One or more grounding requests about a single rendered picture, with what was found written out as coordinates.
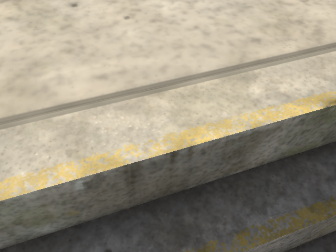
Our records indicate stairs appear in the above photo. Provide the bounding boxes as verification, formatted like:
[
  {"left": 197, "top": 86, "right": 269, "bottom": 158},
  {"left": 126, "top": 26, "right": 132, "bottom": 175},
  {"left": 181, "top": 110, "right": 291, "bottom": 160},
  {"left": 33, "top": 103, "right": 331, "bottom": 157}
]
[{"left": 0, "top": 105, "right": 336, "bottom": 252}]

